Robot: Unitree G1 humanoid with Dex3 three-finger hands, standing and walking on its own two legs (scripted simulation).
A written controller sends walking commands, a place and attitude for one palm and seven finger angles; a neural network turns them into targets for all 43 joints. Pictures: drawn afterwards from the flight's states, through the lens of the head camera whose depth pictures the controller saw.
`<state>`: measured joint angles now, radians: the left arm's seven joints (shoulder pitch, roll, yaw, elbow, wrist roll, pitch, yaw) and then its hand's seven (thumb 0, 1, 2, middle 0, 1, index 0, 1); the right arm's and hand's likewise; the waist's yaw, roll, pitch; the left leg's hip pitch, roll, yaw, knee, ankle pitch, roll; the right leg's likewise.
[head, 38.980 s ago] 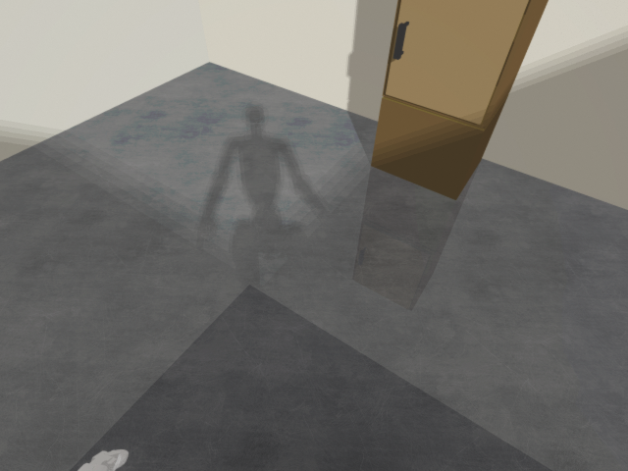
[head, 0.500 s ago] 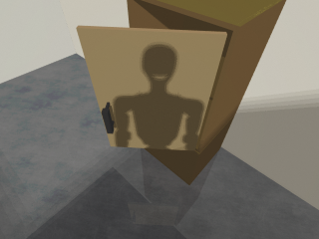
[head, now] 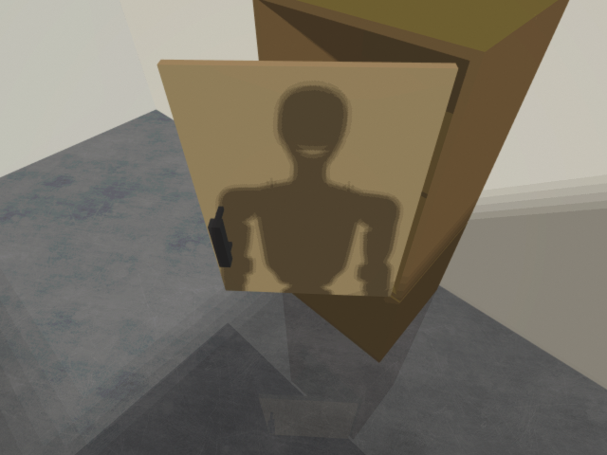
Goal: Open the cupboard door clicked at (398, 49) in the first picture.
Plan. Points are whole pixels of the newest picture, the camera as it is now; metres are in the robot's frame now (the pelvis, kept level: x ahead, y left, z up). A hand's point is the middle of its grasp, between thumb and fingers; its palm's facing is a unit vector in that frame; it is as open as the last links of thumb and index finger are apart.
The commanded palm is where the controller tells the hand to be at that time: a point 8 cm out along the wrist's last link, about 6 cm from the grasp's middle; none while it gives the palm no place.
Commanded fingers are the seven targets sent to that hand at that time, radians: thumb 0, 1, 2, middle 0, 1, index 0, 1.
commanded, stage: come to a stop and stand still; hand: left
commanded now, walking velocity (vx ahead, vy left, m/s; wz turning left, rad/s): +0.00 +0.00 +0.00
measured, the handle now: (223, 236) +0.54 +0.21 -0.09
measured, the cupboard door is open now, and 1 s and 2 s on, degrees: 40 40 40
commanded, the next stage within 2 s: look again from close up in 0.82 s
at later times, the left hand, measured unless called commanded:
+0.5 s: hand out of the picture +0.03 +0.16 -0.17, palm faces +0.00 -0.98 -0.21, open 7.3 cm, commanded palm none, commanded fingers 0.00 0.90 0.90 -0.20 -0.30 -0.20 -0.30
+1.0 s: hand out of the picture +0.01 +0.14 -0.17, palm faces +0.00 -0.98 -0.19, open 7.3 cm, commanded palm none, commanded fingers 0.00 0.90 0.90 -0.20 -0.30 -0.20 -0.30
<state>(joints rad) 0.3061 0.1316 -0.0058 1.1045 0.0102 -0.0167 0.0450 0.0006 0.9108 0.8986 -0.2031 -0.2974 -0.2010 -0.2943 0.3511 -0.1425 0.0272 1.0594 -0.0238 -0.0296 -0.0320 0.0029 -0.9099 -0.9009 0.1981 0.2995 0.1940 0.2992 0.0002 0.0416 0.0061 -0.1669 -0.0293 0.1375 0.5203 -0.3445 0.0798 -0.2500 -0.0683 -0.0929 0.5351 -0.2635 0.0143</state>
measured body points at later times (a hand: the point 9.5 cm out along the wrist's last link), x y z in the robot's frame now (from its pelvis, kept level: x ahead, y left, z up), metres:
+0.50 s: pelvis +0.02 -0.01 +0.00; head +0.04 -0.02 +0.45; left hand +0.03 +0.21 -0.15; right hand +0.00 -0.23 -0.16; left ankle -0.03 +0.06 -0.73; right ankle +0.01 -0.14 -0.73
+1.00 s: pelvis +0.02 -0.03 +0.01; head +0.04 -0.03 +0.46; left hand +0.01 +0.19 -0.15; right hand +0.01 -0.24 -0.16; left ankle -0.03 +0.06 -0.73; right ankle +0.01 -0.14 -0.73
